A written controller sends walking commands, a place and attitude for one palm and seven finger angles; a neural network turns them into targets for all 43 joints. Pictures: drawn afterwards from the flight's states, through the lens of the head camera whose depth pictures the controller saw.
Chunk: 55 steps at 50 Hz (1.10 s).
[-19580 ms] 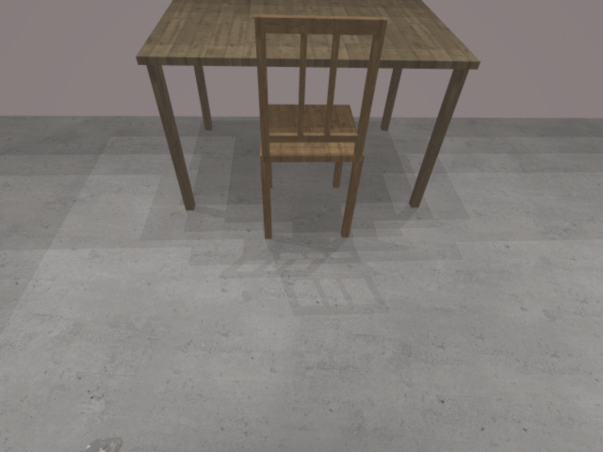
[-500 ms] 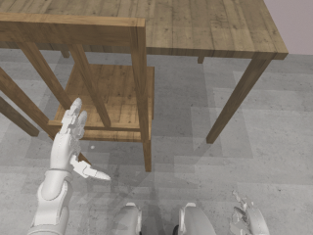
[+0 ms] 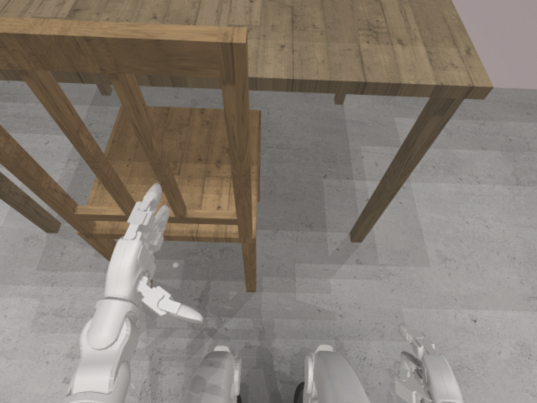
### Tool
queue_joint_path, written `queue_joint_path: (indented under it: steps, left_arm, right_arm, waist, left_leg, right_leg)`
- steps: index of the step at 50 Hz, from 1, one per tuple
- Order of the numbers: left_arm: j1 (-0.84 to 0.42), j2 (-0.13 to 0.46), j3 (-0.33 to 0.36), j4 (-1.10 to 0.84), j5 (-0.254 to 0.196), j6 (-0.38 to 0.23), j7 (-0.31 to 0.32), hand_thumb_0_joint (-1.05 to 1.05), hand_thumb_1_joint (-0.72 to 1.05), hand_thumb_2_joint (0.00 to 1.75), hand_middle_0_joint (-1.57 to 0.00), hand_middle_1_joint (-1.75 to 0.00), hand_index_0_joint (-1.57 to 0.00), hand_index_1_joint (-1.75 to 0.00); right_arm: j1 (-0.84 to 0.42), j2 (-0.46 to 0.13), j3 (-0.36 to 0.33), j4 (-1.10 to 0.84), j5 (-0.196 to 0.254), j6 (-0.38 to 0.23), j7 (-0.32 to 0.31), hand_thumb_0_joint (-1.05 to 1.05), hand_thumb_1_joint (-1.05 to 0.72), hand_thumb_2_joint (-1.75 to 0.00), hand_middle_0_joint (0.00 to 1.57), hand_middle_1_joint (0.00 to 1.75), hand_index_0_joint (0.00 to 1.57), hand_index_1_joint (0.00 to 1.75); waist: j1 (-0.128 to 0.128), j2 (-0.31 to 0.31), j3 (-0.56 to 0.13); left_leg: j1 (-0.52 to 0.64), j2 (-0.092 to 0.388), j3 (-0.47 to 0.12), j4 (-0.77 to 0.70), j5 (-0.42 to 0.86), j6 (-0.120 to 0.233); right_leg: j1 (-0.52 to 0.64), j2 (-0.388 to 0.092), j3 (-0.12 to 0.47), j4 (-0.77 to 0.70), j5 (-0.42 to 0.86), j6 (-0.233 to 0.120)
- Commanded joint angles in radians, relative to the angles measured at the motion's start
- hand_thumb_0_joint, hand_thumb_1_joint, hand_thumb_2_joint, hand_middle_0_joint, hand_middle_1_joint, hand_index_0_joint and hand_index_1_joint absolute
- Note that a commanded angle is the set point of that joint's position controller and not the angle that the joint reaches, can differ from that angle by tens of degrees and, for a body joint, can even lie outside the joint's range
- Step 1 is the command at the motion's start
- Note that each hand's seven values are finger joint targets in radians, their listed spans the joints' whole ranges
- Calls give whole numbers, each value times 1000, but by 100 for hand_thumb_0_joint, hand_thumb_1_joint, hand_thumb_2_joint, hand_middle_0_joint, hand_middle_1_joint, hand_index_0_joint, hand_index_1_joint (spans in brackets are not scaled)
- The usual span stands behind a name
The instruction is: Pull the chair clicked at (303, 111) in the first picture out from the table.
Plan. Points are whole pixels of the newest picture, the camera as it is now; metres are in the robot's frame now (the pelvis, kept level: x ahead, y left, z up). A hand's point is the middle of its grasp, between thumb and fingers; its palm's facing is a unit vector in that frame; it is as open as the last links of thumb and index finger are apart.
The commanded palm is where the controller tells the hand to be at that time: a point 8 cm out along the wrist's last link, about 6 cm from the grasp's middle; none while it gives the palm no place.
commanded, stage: aim the fingers beside a spindle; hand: left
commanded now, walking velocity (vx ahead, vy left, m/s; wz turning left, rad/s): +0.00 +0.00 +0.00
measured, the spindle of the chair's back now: (95, 159) +0.45 +0.28 +0.05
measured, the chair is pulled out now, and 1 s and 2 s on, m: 0.00 0.00 0.00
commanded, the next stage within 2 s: none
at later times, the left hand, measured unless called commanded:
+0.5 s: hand (149, 249) +0.31 +0.17 +0.05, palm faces +0.03 -1.00 -0.07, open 16.9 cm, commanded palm +0.28 +0.22 +0.03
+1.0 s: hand (166, 270) +0.30 +0.16 +0.01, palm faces -0.08 -1.00 +0.01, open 16.9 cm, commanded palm +0.29 +0.22 +0.03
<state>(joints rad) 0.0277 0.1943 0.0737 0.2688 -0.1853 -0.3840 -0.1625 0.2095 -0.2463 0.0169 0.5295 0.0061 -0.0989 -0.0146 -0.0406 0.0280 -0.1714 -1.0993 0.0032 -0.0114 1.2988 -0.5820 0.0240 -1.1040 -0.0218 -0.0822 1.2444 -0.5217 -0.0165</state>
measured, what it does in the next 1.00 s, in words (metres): stands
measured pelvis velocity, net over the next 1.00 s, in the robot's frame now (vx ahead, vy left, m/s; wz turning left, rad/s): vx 0.00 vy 0.00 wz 0.00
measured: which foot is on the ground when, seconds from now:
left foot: down 0.00-1.00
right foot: down 0.00-1.00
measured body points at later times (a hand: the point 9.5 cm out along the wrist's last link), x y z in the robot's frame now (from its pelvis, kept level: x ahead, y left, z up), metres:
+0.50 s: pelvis +0.00 +0.00 +0.00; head +0.10 +0.01 +0.44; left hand +0.31 +0.22 +0.06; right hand +0.17 -0.24 -0.09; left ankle +0.02 +0.10 -0.62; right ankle +0.04 -0.12 -0.62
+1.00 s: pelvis +0.00 +0.00 +0.00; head +0.10 +0.01 +0.44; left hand +0.30 +0.21 +0.01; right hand +0.17 -0.24 -0.09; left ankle +0.02 +0.10 -0.62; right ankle +0.04 -0.12 -0.62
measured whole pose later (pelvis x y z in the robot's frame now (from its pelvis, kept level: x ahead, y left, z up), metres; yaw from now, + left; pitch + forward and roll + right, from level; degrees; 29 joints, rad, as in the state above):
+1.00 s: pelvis +0.00 +0.00 +0.00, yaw +0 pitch +22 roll -3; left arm 0.04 0.22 0.09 0.27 -0.21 -0.36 -0.19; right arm 0.20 -0.25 0.02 0.53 0.01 -0.10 -0.02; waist -0.04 0.03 -0.17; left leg -1.10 0.00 -0.02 1.31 -0.58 0.03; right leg -1.10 -0.02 -0.09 1.24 -0.52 -0.01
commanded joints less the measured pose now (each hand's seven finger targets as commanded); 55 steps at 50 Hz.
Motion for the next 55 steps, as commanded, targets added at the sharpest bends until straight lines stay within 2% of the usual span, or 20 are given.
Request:
queue_joint_path:
  steps: [1,4,7,11,14,16,21,23,25,27,29,32,36,38,40,43,45,49,51,55]
  left_arm:
    - [-160,241,180,-405,-3,-159,82,0,-50,30,-6,-8,-6,-8]
    - [-117,166,137,-253,7,-136,84,0,-50,30,-6,-8,-6,-8]
    - [-80,94,73,-52,6,-76,24,0,-50,30,-6,-8,-6,-8]
    - [-121,24,-33,-131,-29,-46,-61,0,-50,30,-6,-8,-6,-8]
    - [-185,144,61,-340,-39,-94,-36,0,-50,30,-6,-8,-6,-8]
    - [-191,231,139,-446,-29,-138,22,0,-50,30,-6,-8,-6,-8]
    - [-84,183,157,-267,9,-136,98,0,-50,30,-6,-8,-6,-8]
    - [-60,125,114,-109,9,-93,67,0,-50,30,-6,-8,-6,-8]
    - [-42,72,49,-39,-2,-54,10,0,-50,30,-6,-8,-6,-8]
    - [-52,36,-3,-75,-21,-39,-43,0,-50,30,-6,-8,-6,-8]
    - [-104,64,-2,-226,-37,-59,-64,0,-50,30,-6,-8,-6,-8]
    - [-157,195,100,-456,-42,-125,-13,0,-50,30,-6,-8,-6,-8]
    - [-152,237,174,-403,-9,-167,91,0,-50,30,-6,-8,-6,-8]
    - [-118,184,158,-220,4,-141,93,0,-50,30,-6,-8,-6,-8]
    - [-87,130,117,-90,4,-101,60,0,-50,30,-6,-8,-6,-8]
    - [-76,78,43,-34,-15,-41,-26,0,-50,30,-6,-8,-6,-8]
    - [-105,64,0,-153,-32,-40,-65,0,-50,30,-6,-8,-6,-8]
    - [-208,205,115,-422,-50,-114,-17,0,-50,30,-6,-8,-6,-8]
    - [-174,275,196,-457,-41,-151,44,0,-50,30,-6,-8,-6,-8]
    - [-96,164,145,-239,-5,-133,86,0,-50,30,-6,-8,-6,-8]
  right_arm:
    - [3,-127,-62,-127,-14,-50,-7,0,-90,-90,20,30,20,30]
    - [-9,-120,-57,-109,-10,-36,2,0,-90,-90,20,30,20,30]
    - [-3,-137,-52,-105,5,-25,3,0,-90,-90,20,30,20,30]
    - [-2,-148,-57,-143,20,-37,-6,0,-90,-90,20,30,20,30]
    - [4,-144,-67,-145,8,-50,-18,0,-90,-90,20,30,20,30]
    - [4,-139,-64,-133,-4,-58,-21,0,-90,-90,20,30,20,30]
    - [-9,-119,-56,-103,-12,-40,-4,0,-90,-90,20,30,20,30]
    - [-13,-128,-53,-100,-5,-27,5,0,-90,-90,20,30,20,30]
    - [-10,-143,-52,-116,11,-22,4,0,-90,-90,20,30,20,30]
    - [-5,-148,-55,-139,19,-28,0,0,-90,-90,20,30,20,30]
    - [-7,-146,-64,-156,18,-39,-9,0,-90,-90,20,30,20,30]
    - [-4,-138,-64,-152,2,-56,-19,0,-90,-90,20,30,20,30]
    - [-5,-124,-55,-104,-15,-60,-18,0,-90,-90,20,30,20,30]
    - [-17,-123,-50,-91,-10,-48,-10,0,-90,-90,20,30,20,30]
    - [-22,-132,-49,-93,-4,-37,-5,0,-90,-90,20,30,20,30]
    - [-8,-153,-52,-121,16,-31,-3,0,-90,-90,20,30,20,30]
    - [-8,-150,-58,-148,19,-38,-9,0,-90,-90,20,30,20,30]
    - [0,-140,-61,-141,3,-59,-24,0,-90,-90,20,30,20,30]
    - [6,-133,-58,-120,-8,-64,-26,0,-90,-90,20,30,20,30]
    - [-12,-124,-52,-92,-10,-49,-7,0,-90,-90,20,30,20,30]
  waist:
    - [43,94,-456]
    - [6,17,-325]
    - [-22,-55,-209]
    - [-27,-23,-292]
    - [4,37,-436]
    - [26,84,-466]
    - [14,25,-323]
    - [-8,-32,-220]
    - [-19,-63,-188]
    - [-19,-56,-247]
    - [-8,0,-361]
    - [22,91,-470]
    - [9,57,-363]
    - [-9,2,-242]
    - [-15,-25,-190]
    - [-14,-40,-231]
    - [-10,-6,-338]
    - [12,69,-471]
    - [27,80,-453]
    - [1,36,-282]
  left_leg:
    - [318,-4,-50,-195,443,-18]
    - [212,-9,-35,-191,326,-8]
    - [113,-12,-34,-195,192,-1]
    - [171,-12,-44,-194,224,5]
    - [273,-7,-47,-189,335,0]
    - [326,-3,-53,-191,410,-10]
    - [228,-6,-50,-196,356,-13]
    - [137,-13,-39,-197,226,-9]
    - [107,-15,-36,-201,162,-3]
    - [136,-15,-36,-203,185,3]
    - [207,-12,-39,-196,258,3]
    - [321,-5,-52,-201,384,-7]
    - [267,-3,-58,-195,360,-11]
    - [166,-9,-48,-192,244,-9]
    - [109,-15,-43,-195,158,-7]
    - [113,-16,-36,-201,156,-1]
    - [180,-13,-37,-198,225,2]
    - [306,-5,-48,-195,371,-3]
    - [314,-3,-54,-200,416,-12]
    - [222,-3,-54,-202,327,-18]
  right_leg:
    - [267,17,39,-121,291,-19]
    - [260,22,43,-149,241,-10]
    - [218,26,43,-181,133,-8]
    - [236,19,40,-178,165,-13]
    - [279,14,46,-159,248,-13]
    - [269,18,43,-138,277,-17]
    - [237,23,30,-139,241,-15]
    - [216,26,34,-168,153,-10]
    - [205,27,40,-190,102,-10]
    - [239,24,43,-193,131,-11]
    - [271,17,46,-176,197,-12]
    - [289,18,45,-154,265,-17]
    - [229,25,35,-143,223,-16]
    - [202,26,34,-160,147,-11]
    - [183,26,37,-174,82,-10]
    - [217,24,44,-189,94,-13]
    - [259,19,46,-181,164,-13]
    - [297,18,49,-162,262,-13]
    - [282,24,41,-148,276,-16]
    - [205,25,23,-145,207,-14]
